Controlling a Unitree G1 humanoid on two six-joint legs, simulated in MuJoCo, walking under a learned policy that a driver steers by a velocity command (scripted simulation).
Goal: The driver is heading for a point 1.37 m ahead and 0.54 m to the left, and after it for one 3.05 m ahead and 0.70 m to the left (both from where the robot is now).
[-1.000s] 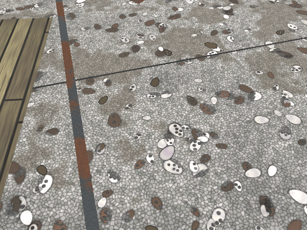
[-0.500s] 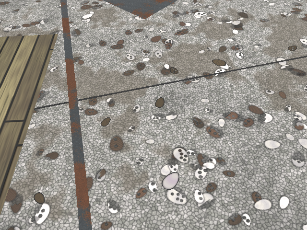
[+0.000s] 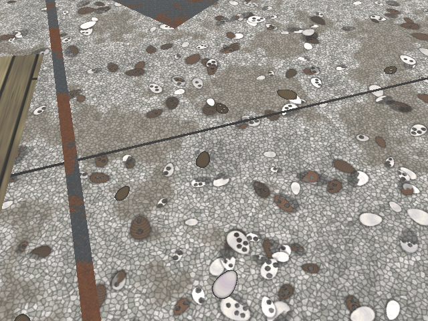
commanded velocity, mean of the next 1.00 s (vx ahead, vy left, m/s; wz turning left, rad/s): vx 0.01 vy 0.00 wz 0.00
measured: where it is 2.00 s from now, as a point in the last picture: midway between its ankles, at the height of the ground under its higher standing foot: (213, 319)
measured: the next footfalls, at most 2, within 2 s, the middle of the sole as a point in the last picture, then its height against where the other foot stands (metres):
right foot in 0.06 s outside the picture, level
right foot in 1.76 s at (251, 297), level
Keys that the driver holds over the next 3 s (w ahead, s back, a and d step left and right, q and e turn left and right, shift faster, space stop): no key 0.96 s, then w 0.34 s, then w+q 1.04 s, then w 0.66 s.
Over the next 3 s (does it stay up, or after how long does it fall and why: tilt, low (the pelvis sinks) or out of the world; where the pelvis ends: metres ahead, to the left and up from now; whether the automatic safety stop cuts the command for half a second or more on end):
stays up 0.96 0.32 0.01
